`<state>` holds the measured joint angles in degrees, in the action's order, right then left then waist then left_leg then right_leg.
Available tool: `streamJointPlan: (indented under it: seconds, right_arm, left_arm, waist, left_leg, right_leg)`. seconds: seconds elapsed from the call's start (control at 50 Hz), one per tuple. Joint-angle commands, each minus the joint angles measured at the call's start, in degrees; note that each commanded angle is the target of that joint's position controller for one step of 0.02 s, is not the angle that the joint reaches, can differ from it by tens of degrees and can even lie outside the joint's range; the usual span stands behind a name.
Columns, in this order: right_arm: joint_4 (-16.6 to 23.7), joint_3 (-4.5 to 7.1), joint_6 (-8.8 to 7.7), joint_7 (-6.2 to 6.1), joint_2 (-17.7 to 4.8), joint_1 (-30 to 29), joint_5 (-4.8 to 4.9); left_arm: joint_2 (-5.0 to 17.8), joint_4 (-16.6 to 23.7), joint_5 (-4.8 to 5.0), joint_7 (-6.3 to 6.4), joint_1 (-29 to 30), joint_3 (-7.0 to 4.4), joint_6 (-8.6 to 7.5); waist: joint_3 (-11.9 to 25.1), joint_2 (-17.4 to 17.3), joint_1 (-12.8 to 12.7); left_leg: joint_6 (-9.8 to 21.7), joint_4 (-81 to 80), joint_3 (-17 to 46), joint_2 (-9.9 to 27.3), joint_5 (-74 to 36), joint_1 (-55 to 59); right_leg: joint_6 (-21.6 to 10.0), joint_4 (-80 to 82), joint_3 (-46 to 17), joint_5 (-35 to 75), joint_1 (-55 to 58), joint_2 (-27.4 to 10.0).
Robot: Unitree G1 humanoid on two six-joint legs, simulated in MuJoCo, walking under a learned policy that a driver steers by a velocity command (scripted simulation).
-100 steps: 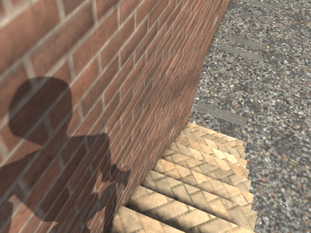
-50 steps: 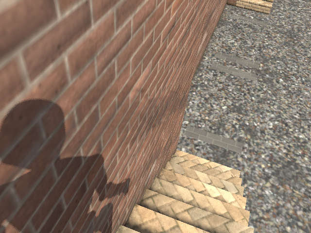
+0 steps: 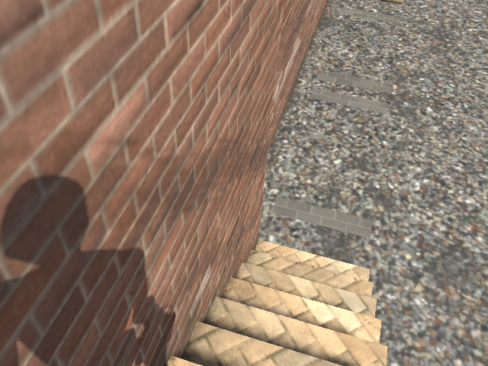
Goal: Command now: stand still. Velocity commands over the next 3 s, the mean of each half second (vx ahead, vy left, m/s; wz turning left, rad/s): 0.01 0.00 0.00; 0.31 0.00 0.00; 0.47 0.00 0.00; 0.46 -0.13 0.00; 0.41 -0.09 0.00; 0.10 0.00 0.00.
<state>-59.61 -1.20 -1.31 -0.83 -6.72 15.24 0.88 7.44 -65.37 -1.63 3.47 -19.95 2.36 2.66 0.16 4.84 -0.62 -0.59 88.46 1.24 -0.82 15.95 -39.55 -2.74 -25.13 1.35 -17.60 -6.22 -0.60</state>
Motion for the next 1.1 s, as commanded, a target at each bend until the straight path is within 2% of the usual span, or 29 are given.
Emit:
streamJointPlan:
  seconds: [0.02,0.1,0.14,0.16,0.2,0.22,0.26,0.28,0.3,0.34,0.4,0.42,0.46,0.5,0.54,0.62,0.68,0.74,0.78,0.8,0.82,0.84,0.86,0.88,0.92,0.94,1.0,1.04,1.1]
  right_arm:
    - [1.0,-0.13,-0.02,0.59,-1.2,-0.4,-0.83]
    - [-0.3,0.07,0.31,0.87,-1.7,-2.9,-0.10]
    - [0.4,-0.28,0.76,1.37,-1.5,-4.2,0.35]
    - [-1.3,0.02,0.56,1.37,-1.2,-6.9,-0.18]
    - [-2.5,0.03,0.10,2.15,-0.9,-5.4,0.08]
    - [-1.4,-0.44,0.35,2.46,-0.9,-6.4,0.70]
    - [-2.1,0.54,-0.11,2.07,-1.6,-13.0,0.37]
    - [-3.8,0.67,-0.60,2.50,-0.2,-12.5,-0.63]
    - [-4.0,0.28,-0.58,3.02,-0.7,-11.1,0.10]
    - [-4.1,0.71,-0.61,3.17,-1.1,-14.7,1.04]
    - [-4.2,-0.92,2.18,2.70,0.8,-15.4,0.23]
    - [-5.5,-0.62,1.97,2.85,-0.8,-10.7,0.26]
    - [-8.5,-0.33,1.83,3.33,-3.4,-5.3,-0.84]
    - [-6.6,0.25,1.85,2.84,-8.9,-10.0,-1.94]
    - [-5.8,0.41,2.57,3.45,-6.0,-15.5,0.96]
    - [-5.1,0.57,0.87,2.74,-4.7,-17.1,1.27]
    - [-4.6,1.07,-0.91,2.52,-6.3,-15.2,0.72]
    - [-4.4,1.75,-1.41,1.29,-7.5,-12.1,0.19]
    - [-7.8,2.30,-1.76,0.66,-7.2,3.1,0.18]
    - [-12.0,3.64,-1.87,0.61,-10.1,18.1,-0.90]
    - [-14.1,4.53,-2.41,1.17,-15.8,27.1,-1.86]
    - [-12.2,4.28,-3.41,1.92,-16.0,21.1,-1.05]
    - [-11.3,4.30,-3.65,1.78,-15.2,16.8,-0.18]
    - [-11.4,3.89,-3.60,1.62,-13.9,15.0,0.16]
    - [-8.7,1.53,-2.85,-0.58,-7.9,5.8,-2.75]
    - [-8.1,0.58,-2.85,-2.00,-5.6,3.9,-2.96]
    - [-6.4,0.34,-2.32,-5.83,-6.8,0.7,0.15]
    - [-5.3,2.34,-2.16,-5.37,-13.2,4.5,-0.50]
    - [-3.6,2.92,-2.08,-3.44,-9.9,4.2,0.90]
  left_arm:
    - [4.0,-0.4,0.06,0.11,-3.6,0.10,-0.69]
    - [3.3,-1.4,0.91,0.68,-7.6,0.04,-1.14]
    - [3.4,-1.5,1.56,1.07,-6.7,-0.29,-1.01]
    - [0.4,-2.8,1.24,0.94,-11.3,0.47,-0.80]
    - [1.1,-3.3,0.55,0.76,-12.7,0.50,-0.76]
    - [2.4,-1.6,0.56,0.74,-8.2,0.01,-0.74]
    - [2.2,-1.6,1.58,0.90,-12.9,0.10,-1.56]
    - [1.3,-4.3,1.61,1.13,-19.0,0.28,-1.61]
    - [2.7,-2.7,-0.06,0.90,-16.4,-0.04,-1.23]
    - [1.9,-0.9,-0.36,0.80,-14.6,-0.13,-1.35]
    - [7.6,0.1,0.54,-0.02,-9.0,-2.38,-1.07]
    - [7.5,0.1,0.50,0.37,-5.5,-2.62,-1.38]
    - [6.9,0.6,1.32,1.02,-2.5,-3.26,-1.50]
    - [4.7,-2.0,1.53,1.10,-13.3,-4.25,-0.82]
    - [0.2,-1.9,-1.16,1.09,-18.3,-3.71,1.15]
    - [6.9,0.9,0.32,0.89,-12.9,-5.51,0.76]
    - [10.2,1.6,1.23,0.44,-12.4,-6.87,-1.08]
    - [9.5,2.2,1.44,-0.01,-8.9,-6.75,-2.39]
    - [10.1,4.6,2.07,-1.01,0.0,-6.83,-3.11]
    - [10.6,6.0,2.96,-1.07,6.2,-7.19,-4.47]
    - [6.8,7.3,4.28,-0.13,7.1,-6.95,-5.78]
    - [7.8,6.5,6.71,0.33,-0.2,-7.51,-7.06]
    - [8.9,6.4,7.54,0.60,-1.8,-8.02,-7.22]
    - [7.8,8.0,6.51,0.83,1.0,-8.11,-6.65]
    - [7.5,10.6,5.35,-0.16,1.6,-8.11,-4.24]
    - [8.2,11.9,5.14,-1.00,2.0,-8.72,-2.89]
    - [4.4,16.2,2.70,-4.69,5.4,-6.79,-1.40]
    - [4.3,15.9,3.59,-6.26,6.6,-6.64,-1.53]
    - [8.4,11.7,2.85,-4.43,-3.5,-8.16,0.23]
  waist:
    - [-2.1,-4.8,0.5]
    - [-5.7,-1.8,-0.6]
    - [-7.6,-5.4,0.6]
    - [-5.8,-3.2,-2.4]
    - [-4.7,-1.3,-1.7]
    - [-6.8,-4.7,0.2]
    - [-8.5,-5.7,-3.0]
    - [-5.8,1.4,-4.0]
    - [-7.9,-1.6,-2.3]
    - [-5.5,-4.2,-2.2]
    - [1.9,2.4,0.3]
    - [4.1,5.6,3.7]
    - [3.0,2.8,5.3]
    - [3.4,-4.6,-0.5]
    - [2.9,-3.1,-5.0]
    - [0.3,0.3,-5.0]
    - [-2.8,1.8,-3.0]
    - [-5.9,-2.7,0.1]
    - [-2.6,-3.5,9.7]
    - [-0.5,-9.8,16.5]
    - [-3.0,-27.2,17.1]
    - [-5.0,-20.9,10.5]
    - [-7.2,-15.6,7.3]
    - [-7.7,-13.0,5.1]
    - [-7.7,-4.5,-1.0]
    - [-6.6,-4.5,-2.8]
    - [-5.0,-10.5,-4.0]
    - [0.3,-8.3,-2.8]
    - [-2.0,-11.4,-4.6]
  left_leg:
    - [-4.5,-12.8,1.9,1.9,8.1,-6.6]
    - [-4.0,-13.2,1.2,2.7,7.2,-9.0]
    - [-2.9,-31.0,0.0,3.9,-0.2,-7.1]
    - [-3.0,-20.8,-0.1,2.2,-0.6,-7.8]
    - [-2.1,-13.7,1.8,3.3,7.6,-12.5]
    - [-1.5,-33.2,0.5,4.5,1.0,-6.5]
    - [-0.7,-36.3,-3.1,0.1,-4.3,-8.0]
    - [-0.6,-17.8,-1.0,0.6,3.6,-16.2]
    - [0.2,-29.1,0.4,1.6,1.8,-12.6]
    - [0.1,-39.9,-1.5,1.3,-2.6,-2.5]
    - [-0.8,-41.4,-2.9,1.6,-3.2,15.0]
    - [-0.2,-36.5,0.2,3.2,-6.9,19.0]
    - [0.5,-44.7,1.1,3.3,-18.5,24.3]
    - [4.4,-51.8,6.2,6.4,-49.5,25.3]
    - [5.8,-48.3,4.6,4.5,-27.5,19.9]
    - [3.6,-40.0,-1.1,0.5,-1.3,10.1]
    - [4.6,-29.7,-0.1,4.2,10.4,0.2]
    - [3.7,-25.2,-1.3,4.4,10.0,0.5]
    - [7.0,-32.5,-2.6,2.9,2.7,23.7]
    - [10.7,-41.5,1.3,3.1,-9.8,37.5]
    - [20.6,-57.1,26.8,15.6,-17.5,32.7]
    - [24.4,-58.3,39.2,20.7,-13.9,30.3]
    - [23.3,-54.4,38.0,22.1,-6.6,28.3]
    - [20.3,-52.3,36.4,21.4,1.5,24.8]
    - [14.3,-49.9,27.6,18.7,12.4,8.7]
    - [12.2,-47.9,19.9,13.8,10.6,3.8]
    - [7.7,-41.4,7.8,6.6,17.5,-5.1]
    - [8.0,-38.2,8.0,8.2,18.3,-9.0]
    - [7.1,-25.0,9.5,8.9,18.7,-3.1]
  right_leg:
    - [-4.9,0.3,-1.7,48.7,6.2,-9.8]
    - [-4.0,1.1,-0.8,52.2,8.1,-8.1]
    - [-2.0,1.2,2.3,42.6,7.7,-5.6]
    - [-2.1,2.7,0.1,53.4,10.4,-7.0]
    - [-2.4,-0.7,-1.4,59.1,16.6,-9.2]
    - [-1.1,0.4,1.6,47.3,11.6,-6.6]
    - [2.1,3.4,2.2,48.7,14.4,-5.3]
    - [2.3,0.9,-0.9,64.3,24.0,-8.6]
    - [3.1,-1.3,0.8,56.5,20.4,-7.9]
    - [3.3,1.1,0.8,53.3,15.8,-7.9]
    - [-0.2,1.2,-2.1,66.0,5.2,-9.1]
    - [-1.1,-0.8,-2.3,68.2,3.5,-9.6]
    - [-0.6,-3.0,-1.7,60.4,-0.9,-6.6]
    - [4.0,-2.7,-3.7,52.7,3.2,-3.9]
    - [4.5,-1.2,-3.8,45.4,8.0,-3.5]
    - [-1.6,-1.9,-6.3,44.3,13.0,-6.5]
    - [-7.3,-5.0,-11.3,43.3,13.3,-12.5]
    - [-8.4,-10.3,-12.0,44.5,4.5,-12.3]
    - [-6.1,-22.8,-6.7,44.2,-15.0,-6.2]
    - [-3.7,-40.0,-4.9,34.7,-29.3,0.9]
    - [-0.7,-68.3,-6.6,-17.6,-36.8,14.2]
    - [-1.3,-64.1,-18.0,-23.1,-42.7,13.3]
    - [-1.3,-63.3,-19.3,-20.3,-47.2,11.0]
    - [-1.1,-62.5,-15.8,-18.2,-49.4,8.9]
    - [-1.7,-54.0,-11.7,-5.2,-39.4,4.0]
    - [-0.5,-47.1,-9.9,10.6,-33.3,3.5]
    - [2.9,-20.7,-3.5,32.6,-18.5,2.7]
    - [4.3,-23.4,-1.4,39.1,-2.9,3.6]
    - [3.1,-23.0,0.2,28.0,-5.0,3.2]
